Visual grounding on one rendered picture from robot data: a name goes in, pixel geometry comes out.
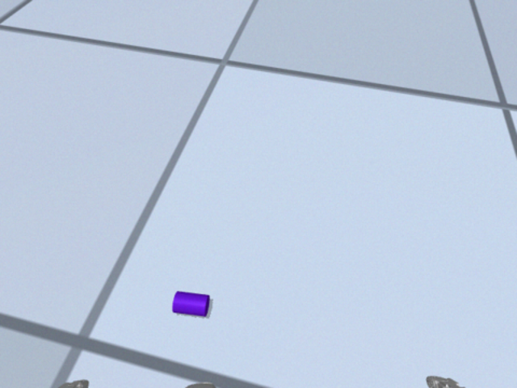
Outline can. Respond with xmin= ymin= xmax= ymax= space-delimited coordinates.
xmin=172 ymin=291 xmax=210 ymax=317

